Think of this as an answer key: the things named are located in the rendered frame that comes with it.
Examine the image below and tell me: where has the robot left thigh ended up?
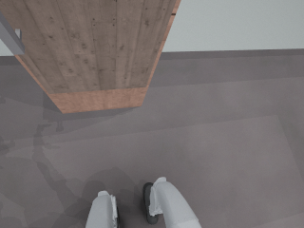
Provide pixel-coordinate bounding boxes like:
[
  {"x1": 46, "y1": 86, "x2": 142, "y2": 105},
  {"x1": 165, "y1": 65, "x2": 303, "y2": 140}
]
[{"x1": 85, "y1": 195, "x2": 118, "y2": 228}]

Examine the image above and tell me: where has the robot right shin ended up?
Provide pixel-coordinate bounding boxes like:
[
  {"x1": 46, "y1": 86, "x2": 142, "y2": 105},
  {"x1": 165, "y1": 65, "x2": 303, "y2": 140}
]
[{"x1": 148, "y1": 177, "x2": 166, "y2": 216}]

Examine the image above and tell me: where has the handle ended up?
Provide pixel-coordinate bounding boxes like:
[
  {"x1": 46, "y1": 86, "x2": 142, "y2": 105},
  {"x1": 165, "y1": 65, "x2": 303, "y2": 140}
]
[{"x1": 0, "y1": 11, "x2": 25, "y2": 55}]

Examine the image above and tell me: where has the cupboard door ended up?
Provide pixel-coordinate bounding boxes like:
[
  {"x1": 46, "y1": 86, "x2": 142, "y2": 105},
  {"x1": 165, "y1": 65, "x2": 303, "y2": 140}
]
[{"x1": 0, "y1": 0, "x2": 177, "y2": 94}]

